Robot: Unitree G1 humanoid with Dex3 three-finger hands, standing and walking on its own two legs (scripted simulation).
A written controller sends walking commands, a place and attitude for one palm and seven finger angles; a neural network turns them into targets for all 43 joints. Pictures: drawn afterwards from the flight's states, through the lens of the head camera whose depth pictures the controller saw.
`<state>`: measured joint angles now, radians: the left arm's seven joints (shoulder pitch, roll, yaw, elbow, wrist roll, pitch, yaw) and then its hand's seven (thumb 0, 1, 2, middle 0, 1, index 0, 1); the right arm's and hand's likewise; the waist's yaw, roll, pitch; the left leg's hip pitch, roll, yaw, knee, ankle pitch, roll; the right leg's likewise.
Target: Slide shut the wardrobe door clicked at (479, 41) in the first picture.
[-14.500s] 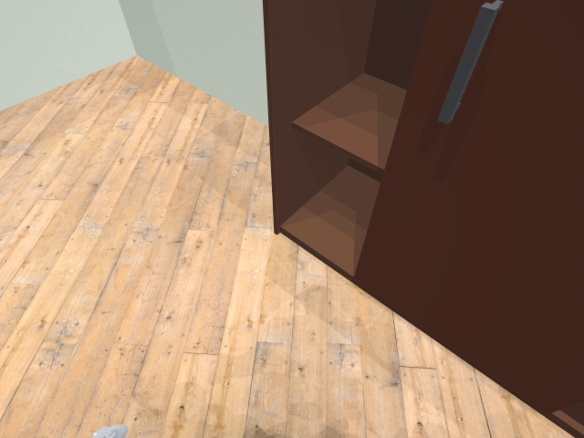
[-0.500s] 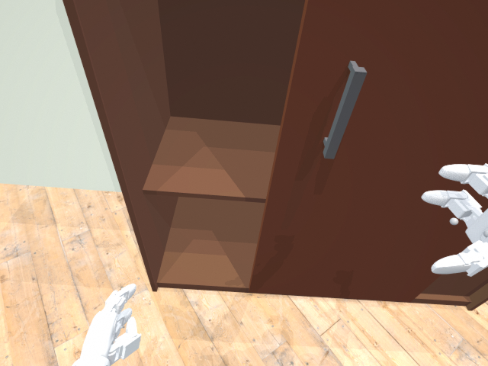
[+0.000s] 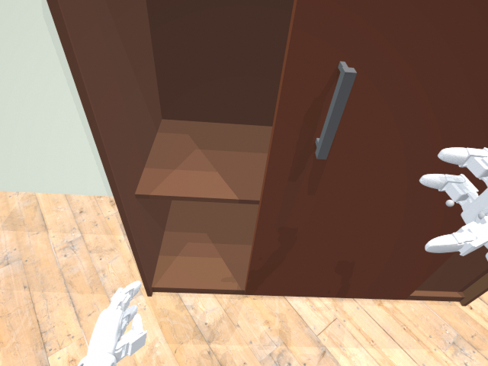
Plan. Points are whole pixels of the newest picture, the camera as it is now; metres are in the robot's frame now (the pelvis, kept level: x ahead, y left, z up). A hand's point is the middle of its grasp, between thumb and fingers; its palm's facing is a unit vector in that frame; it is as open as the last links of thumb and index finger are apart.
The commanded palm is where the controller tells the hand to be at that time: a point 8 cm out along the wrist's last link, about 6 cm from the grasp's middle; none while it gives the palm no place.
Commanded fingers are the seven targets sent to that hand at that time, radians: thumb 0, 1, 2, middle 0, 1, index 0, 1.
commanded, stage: move the hooked fingers beside the handle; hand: right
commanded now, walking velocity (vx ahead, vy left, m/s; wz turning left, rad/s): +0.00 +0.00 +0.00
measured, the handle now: (331, 113) +0.55 -0.16 +0.17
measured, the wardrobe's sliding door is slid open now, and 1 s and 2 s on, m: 0.39 0.39 0.39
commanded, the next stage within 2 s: none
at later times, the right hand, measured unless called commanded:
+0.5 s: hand (410, 174) +0.36 -0.25 +0.18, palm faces +0.05 +1.00 -0.04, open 14.0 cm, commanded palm +0.34 -0.30 +0.19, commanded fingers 0.00 0.50 -0.30 0.30 1.20 0.30 1.20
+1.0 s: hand (390, 146) +0.43 -0.23 +0.19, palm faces +0.05 +1.00 -0.01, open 14.0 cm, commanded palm +0.40 -0.29 +0.18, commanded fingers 0.00 0.50 -0.30 0.30 1.20 0.30 1.20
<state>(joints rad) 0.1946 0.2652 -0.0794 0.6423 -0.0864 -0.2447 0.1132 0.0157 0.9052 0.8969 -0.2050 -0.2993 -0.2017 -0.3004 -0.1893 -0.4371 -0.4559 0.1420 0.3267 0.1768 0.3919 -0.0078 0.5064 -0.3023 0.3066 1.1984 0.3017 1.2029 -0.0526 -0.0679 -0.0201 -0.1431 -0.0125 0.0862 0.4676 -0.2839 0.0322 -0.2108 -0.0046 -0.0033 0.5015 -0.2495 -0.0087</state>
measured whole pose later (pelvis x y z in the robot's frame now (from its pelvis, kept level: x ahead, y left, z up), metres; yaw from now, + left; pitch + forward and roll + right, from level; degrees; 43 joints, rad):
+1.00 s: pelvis +0.01 +0.00 +0.00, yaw +2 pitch +2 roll +0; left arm 0.29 0.28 -0.06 0.68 -0.07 -0.15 0.10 0.01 0.91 0.90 -0.21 -0.30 -0.20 -0.30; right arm -0.62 -0.49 -0.40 0.69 0.21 0.07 0.31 -0.01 0.50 -0.30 0.31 1.20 0.30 1.20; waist 0.04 -0.04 -0.04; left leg -0.22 -0.02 0.06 0.47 -0.28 0.03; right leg -0.28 -0.01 -0.03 0.50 -0.25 -0.01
